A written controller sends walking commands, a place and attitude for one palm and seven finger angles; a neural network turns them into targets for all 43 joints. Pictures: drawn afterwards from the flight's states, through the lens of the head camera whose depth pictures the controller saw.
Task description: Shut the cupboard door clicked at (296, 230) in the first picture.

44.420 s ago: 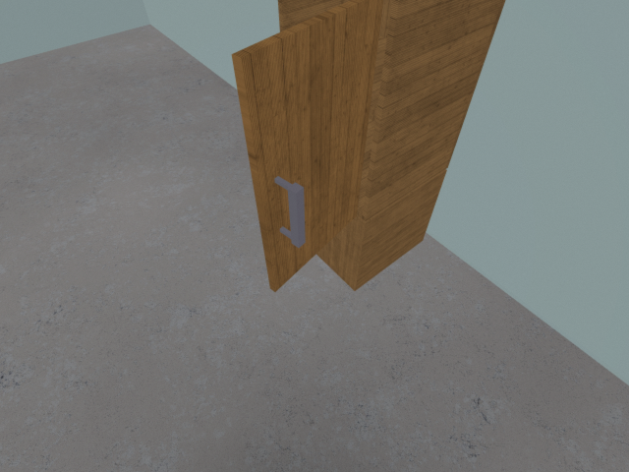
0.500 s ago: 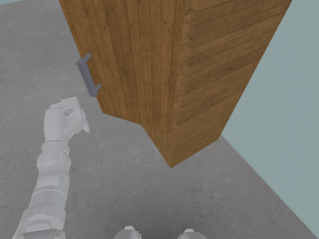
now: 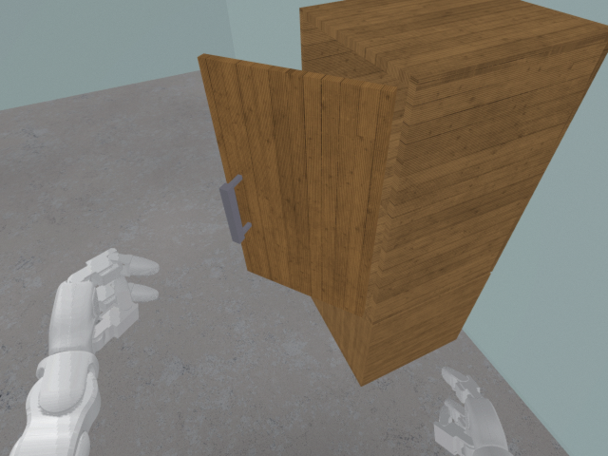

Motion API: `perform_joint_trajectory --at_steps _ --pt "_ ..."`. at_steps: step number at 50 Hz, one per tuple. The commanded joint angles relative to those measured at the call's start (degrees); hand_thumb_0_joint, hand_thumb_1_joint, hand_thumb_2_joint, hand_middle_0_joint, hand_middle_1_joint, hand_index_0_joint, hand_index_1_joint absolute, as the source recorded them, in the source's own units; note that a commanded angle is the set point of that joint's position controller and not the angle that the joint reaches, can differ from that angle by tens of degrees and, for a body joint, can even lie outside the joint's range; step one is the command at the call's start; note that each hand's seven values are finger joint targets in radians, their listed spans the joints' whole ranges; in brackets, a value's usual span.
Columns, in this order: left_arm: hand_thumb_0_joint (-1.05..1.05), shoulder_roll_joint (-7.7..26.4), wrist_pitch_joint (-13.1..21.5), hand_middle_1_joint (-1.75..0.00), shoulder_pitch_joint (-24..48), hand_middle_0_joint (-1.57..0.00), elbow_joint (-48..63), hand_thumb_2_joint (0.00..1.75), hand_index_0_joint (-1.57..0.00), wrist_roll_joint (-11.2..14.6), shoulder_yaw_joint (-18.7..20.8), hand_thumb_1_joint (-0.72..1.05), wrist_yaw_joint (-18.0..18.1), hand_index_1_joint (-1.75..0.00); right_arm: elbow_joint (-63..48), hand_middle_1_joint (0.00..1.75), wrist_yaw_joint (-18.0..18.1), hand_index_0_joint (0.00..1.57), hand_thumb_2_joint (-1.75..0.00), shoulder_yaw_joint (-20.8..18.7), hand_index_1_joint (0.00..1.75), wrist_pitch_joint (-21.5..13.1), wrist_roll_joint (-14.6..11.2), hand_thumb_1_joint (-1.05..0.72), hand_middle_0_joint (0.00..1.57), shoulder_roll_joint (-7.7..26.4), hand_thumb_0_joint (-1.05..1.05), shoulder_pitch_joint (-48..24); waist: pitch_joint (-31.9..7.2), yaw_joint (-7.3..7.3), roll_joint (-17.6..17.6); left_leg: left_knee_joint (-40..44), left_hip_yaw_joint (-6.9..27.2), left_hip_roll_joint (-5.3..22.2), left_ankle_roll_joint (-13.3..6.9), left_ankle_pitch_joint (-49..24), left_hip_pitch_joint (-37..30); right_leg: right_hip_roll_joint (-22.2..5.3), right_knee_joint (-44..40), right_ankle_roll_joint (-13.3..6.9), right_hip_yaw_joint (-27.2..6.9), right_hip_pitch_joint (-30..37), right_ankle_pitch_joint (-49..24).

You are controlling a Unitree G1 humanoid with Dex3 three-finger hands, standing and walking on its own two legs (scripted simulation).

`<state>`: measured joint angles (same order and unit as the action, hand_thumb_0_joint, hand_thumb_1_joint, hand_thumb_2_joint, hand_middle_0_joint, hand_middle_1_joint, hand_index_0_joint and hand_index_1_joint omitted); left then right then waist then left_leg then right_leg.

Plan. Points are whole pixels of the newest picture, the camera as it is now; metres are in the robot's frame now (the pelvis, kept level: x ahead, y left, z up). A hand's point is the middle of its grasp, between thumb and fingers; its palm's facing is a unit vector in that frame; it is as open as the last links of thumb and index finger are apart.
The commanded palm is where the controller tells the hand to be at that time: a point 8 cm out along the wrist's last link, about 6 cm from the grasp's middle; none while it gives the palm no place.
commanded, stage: draw the hand back to the body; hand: left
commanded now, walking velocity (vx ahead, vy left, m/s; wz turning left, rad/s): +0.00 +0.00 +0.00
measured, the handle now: (238, 209) +0.62 +0.23 -0.07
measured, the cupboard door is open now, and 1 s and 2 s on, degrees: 39 39 39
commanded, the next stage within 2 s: step back with the hand held close in 0.66 s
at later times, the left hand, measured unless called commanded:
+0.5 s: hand (59, 338) +0.18 +0.26 +0.16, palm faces +0.48 -0.77 -0.42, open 7.2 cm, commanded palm +0.13 +0.29 +0.18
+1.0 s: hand (66, 333) +0.19 +0.26 +0.15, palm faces +0.41 -0.78 -0.47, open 7.4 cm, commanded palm +0.13 +0.30 +0.18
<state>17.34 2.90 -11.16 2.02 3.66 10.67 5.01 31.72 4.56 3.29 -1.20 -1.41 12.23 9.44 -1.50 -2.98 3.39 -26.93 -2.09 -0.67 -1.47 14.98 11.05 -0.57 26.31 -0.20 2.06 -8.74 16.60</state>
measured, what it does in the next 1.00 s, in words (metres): stands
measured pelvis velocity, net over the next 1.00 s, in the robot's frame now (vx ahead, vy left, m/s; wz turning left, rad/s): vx -0.01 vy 0.00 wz -0.01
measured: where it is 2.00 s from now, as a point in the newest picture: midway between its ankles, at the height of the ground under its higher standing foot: outside the picture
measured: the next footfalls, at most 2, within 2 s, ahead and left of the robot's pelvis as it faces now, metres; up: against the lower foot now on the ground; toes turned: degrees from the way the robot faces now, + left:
none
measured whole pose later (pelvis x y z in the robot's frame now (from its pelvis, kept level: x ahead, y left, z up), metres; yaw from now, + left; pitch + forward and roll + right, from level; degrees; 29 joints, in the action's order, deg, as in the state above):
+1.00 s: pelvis -0.01 +0.00 +0.00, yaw +0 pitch +1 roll -1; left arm 20.5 9.4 -29.4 20.6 3.5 21.4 6.1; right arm 35.2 4.8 -1.2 -1.8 -0.7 14.7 10.4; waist -1.1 -1.2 4.7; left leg -27.7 -2.1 0.4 -1.3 14.3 14.0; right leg 0.4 24.9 -0.3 2.0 -10.8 14.6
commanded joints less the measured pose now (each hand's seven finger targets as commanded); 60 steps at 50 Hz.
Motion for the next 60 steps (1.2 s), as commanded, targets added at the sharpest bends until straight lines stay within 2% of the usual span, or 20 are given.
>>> perform_joint_trajectory --at_steps 1,8,14,15,17,19,23,24,31,37,39,40,41,43,45,49,52,56,59,60 --pt "0.0 10.9 3.2 -0.69 5.4 -0.56 18.6 0.9 -0.56 0.2 7.4 0.9 0.8 -0.69 -7.3 0.3 0.1 0.2 -0.9 -2.6 0.3 -3.5 0.3 -0.9 0.2 6.4 0.0 -4.6 -6.5 0.54 0.3 5.0 1.5 2.0 0.4 -17.4 -6.7 0.7 -4.5 -0.8 0.3 2.1 -17.2" --pt "0.0 13.1 3.6 -0.48 -3.2 -0.36 28.1 0.9 -0.36 0.2 12.5 0.9 1.3 -0.48 -6.8 0.3 -0.4 0.2 -0.9 -3.2 0.3 -5.1 0.7 -0.9 0.2 6.0 0.0 -5.3 -6.3 -0.3 0.9 5.0 1.2 1.8 0.4 -19.6 -7.3 0.5 -4.9 -0.5 0.3 3.7 -18.5" --pt "0.0 15.9 4.9 -0.3 -11.3 -0.2 32.2 0.9 -0.2 0.8 18.5 0.9 1.6 -0.3 -6.0 0.3 -0.4 0.2 -0.9 -3.9 0.3 -6.7 0.7 -0.9 0.2 5.9 0.0 -5.8 -3.2 -1.18 -0.8 5.2 0.9 1.8 0.2 -15.7 -5.7 0.5 -6.3 -0.2 0.2 2.8 -15.7" --pt "0.0 13.5 4.9 -0.3 -11.3 -0.2 30.7 0.9 -0.2 0.6 16.3 0.9 1.5 -0.3 -5.6 0.3 -0.4 0.2 -0.9 -3.8 0.3 -6.7 0.5 -0.9 0.2 5.8 0.0 -5.6 -2.1 -0.6 0.1 5.5 0.6 1.8 0.2 -14.5 -5.4 0.2 -6.1 -0.2 0.1 2.0 -14.4" --pt "0.0 11.7 4.7 -0.3 -10.3 -0.2 28.2 0.9 -0.2 0.6 14.6 0.9 1.3 -0.3 -5.3 0.3 -0.2 0.2 -0.9 -4.1 0.3 -6.7 0.5 -0.9 0.2 6.2 0.0 -5.1 0.4 0.05 -2.5 6.0 0.8 2.0 0.0 -11.8 -5.0 0.4 -6.7 0.1 0.3 -0.2 -11.4" --pt "0.0 11.8 4.7 -0.3 -9.5 -0.2 26.7 0.9 -0.2 0.5 14.6 0.9 1.2 -0.3 -4.8 0.3 0.1 0.2 -0.9 -4.4 0.3 -6.9 0.5 -0.9 0.2 6.7 0.0 -5.0 1.8 0.11 -3.0 6.2 0.8 1.9 -0.3 -10.5 -5.1 0.4 -7.8 0.2 -0.1 -1.3 -9.8" --pt "0.0 13.4 5.6 -0.3 -8.1 -0.2 29.4 0.9 -0.2 0.3 15.5 0.9 1.6 -0.3 -5.1 0.3 0.4 0.2 -0.9 -4.4 0.3 -7.3 0.6 -0.9 0.2 6.5 0.0 -5.3 -2.6 -0.58 -1.6 6.0 0.6 1.5 -0.7 -10.8 -6.3 0.0 -6.8 0.1 -0.5 1.1 -10.4" --pt "0.0 14.7 5.6 -0.3 -8.2 -0.2 29.2 0.9 -0.2 0.4 16.8 0.9 1.6 -0.3 -4.8 0.3 0.6 0.2 -0.9 -4.4 0.3 -7.7 0.8 -0.9 0.2 6.6 0.0 -5.6 -2.4 -0.91 -2.4 5.9 0.8 1.4 -0.7 -10.7 -6.1 0.1 -7.3 0.1 -0.6 1.3 -10.3" --pt "0.0 14.4 6.3 -0.3 -8.5 -0.2 30.1 0.9 -0.2 0.3 16.8 0.9 1.9 -0.3 -4.6 0.3 0.6 0.2 -0.9 -4.0 0.3 -8.5 0.8 -0.9 0.2 5.7 0.0 -6.1 -0.4 -0.96 1.3 6.0 0.3 1.2 -0.4 -9.5 -5.5 -0.1 -8.1 -0.1 -1.0 0.9 -8.8" --pt "0.0 13.6 6.2 -0.3 -10.3 -0.2 28.6 0.9 -0.2 0.8 16.7 0.9 1.3 -0.3 -4.6 0.3 0.4 0.2 -0.9 -4.4 0.3 -8.3 0.7 -0.9 0.2 5.9 0.0 -5.8 -0.6 -0.91 -1.5 5.8 -0.1 1.4 -0.6 -11.2 -5.8 0.0 -8.2 0.3 -1.3 1.1 -11.2" --pt "0.0 13.1 6.0 -0.3 -10.7 -0.2 27.5 0.9 -0.2 0.9 16.2 0.9 1.0 -0.3 -4.4 0.3 0.5 0.2 -0.9 -4.5 0.3 -8.2 0.6 -0.9 0.2 6.0 0.0 -6.1 1.4 -0.74 -1.5 5.8 -0.2 1.6 -0.6 -10.2 -5.7 0.0 -9.4 0.4 -1.6 -0.2 -9.6" --pt "0.0 18.5 8.0 -0.3 -6.1 -0.2 30.7 0.9 -0.2 0.1 21.0 0.9 1.8 -0.3 -5.7 0.3 0.2 0.2 -0.9 -5.4 0.3 -6.8 0.3 -0.9 0.2 8.1 0.0 -5.8 2.3 1.56 -2.3 1.1 0.7 2.6 -1.3 -5.5 -1.4 -4.1 -12.5 0.0 -8.0 -5.3 -10.0" --pt "0.0 15.6 8.5 -0.3 -9.5 -0.2 27.6 0.9 -0.2 0.1 18.5 0.9 1.7 -0.3 -4.7 0.3 0.2 0.2 -0.9 -5.4 0.3 -6.0 0.6 -0.9 0.2 7.4 0.0 -5.6 1.0 2.06 -3.9 -1.2 1.2 2.0 -1.2 -4.1 -1.4 -6.3 -13.0 -0.9 -9.2 -6.3 -9.6" --pt "0.0 14.4 9.5 -0.3 -11.8 -0.2 27.4 0.9 -0.2 -0.1 17.1 0.9 1.9 -0.3 -4.8 0.3 0.0 0.2 -0.9 -5.6 0.3 -4.9 0.5 -0.9 0.2 6.9 0.0 -5.1 -0.2 2.18 -6.2 -3.2 1.3 1.8 -0.9 -3.7 0.2 -8.1 -12.6 -1.6 -10.0 -6.8 -9.7" --pt "0.0 15.4 10.4 -0.3 -13.9 -0.2 28.3 0.9 -0.2 0.0 18.3 0.9 2.3 -0.3 -5.0 0.3 0.2 0.2 -0.9 -5.9 0.3 -4.2 0.4 -0.9 0.2 6.9 0.0 -5.1 -3.5 2.31 -4.2 -1.9 1.6 2.4 -0.8 -7.0 -0.4 -7.9 -9.3 -1.8 -8.2 -4.8 -15.0" --pt "0.0 17.6 10.5 -0.3 -15.2 -0.2 32.9 0.9 -0.2 0.3 20.3 0.9 2.9 -0.3 -7.0 0.3 1.2 0.2 -0.9 -6.4 0.3 -2.7 0.4 -0.9 0.2 8.1 0.0 -5.6 -8.4 2.36 0.8 1.3 2.3 4.2 -0.7 -22.4 -3.1 -3.8 -2.3 0.0 -3.7 -1.3 -26.5" --pt "0.0 17.7 9.7 -0.3 -17.4 -0.2 33.6 0.9 -0.2 0.5 21.0 0.9 3.2 -0.3 -8.5 0.3 1.4 0.2 -0.9 -6.5 0.3 -1.0 0.3 -0.9 0.2 8.1 0.0 -4.7 -10.9 2.27 -0.3 1.4 3.0 5.6 -0.6 -29.2 -2.1 -2.4 1.2 0.4 -2.9 1.5 -29.8" --pt "0.0 17.4 9.2 -0.3 -19.5 -0.2 34.3 0.9 -0.2 0.6 21.1 0.9 3.4 -0.3 -9.6 0.3 1.4 0.2 -0.9 -6.6 0.3 -0.1 0.2 -0.9 0.2 8.5 0.0 -4.0 -10.2 2.33 -0.4 2.6 3.9 6.5 -0.4 -27.7 1.7 -1.6 3.2 0.6 -2.6 2.3 -27.4" --pt "0.0 18.2 9.3 -0.3 -20.6 -0.2 33.8 0.9 -0.2 0.5 22.3 0.9 3.5 -0.3 -9.8 0.3 1.4 0.2 -0.9 -6.8 0.3 -0.1 0.4 -0.9 0.2 9.0 0.0 -4.5 -8.5 2.09 1.1 4.7 4.6 7.0 -1.2 -17.9 6.9 -1.0 3.2 0.8 -3.3 2.8 -22.3" --pt "0.0 17.0 9.5 -0.3 -20.9 -0.2 33.6 0.9 -0.2 0.5 21.3 0.9 3.5 -0.3 -9.9 0.3 1.4 0.2 -0.9 -6.4 0.3 -0.2 0.1 -0.9 0.2 8.5 0.0 -3.9 -7.8 2.4 0.4 5.5 5.2 7.3 -1.3 -14.5 9.3 -1.1 3.9 0.9 -3.1 3.5 -20.5"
